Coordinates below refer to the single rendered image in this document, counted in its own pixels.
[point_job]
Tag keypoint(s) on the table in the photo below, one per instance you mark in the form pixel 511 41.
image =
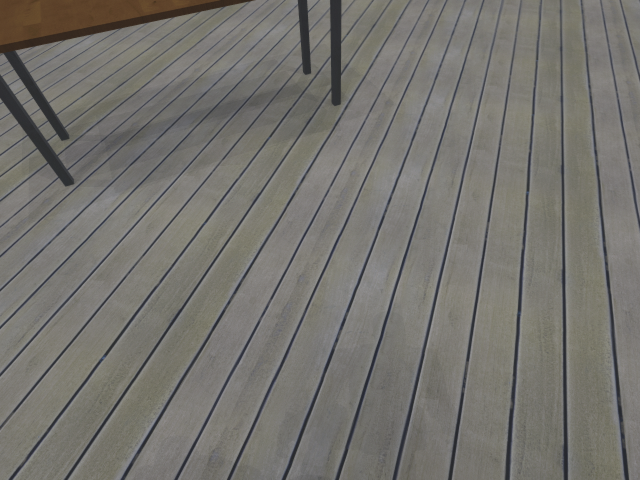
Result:
pixel 29 23

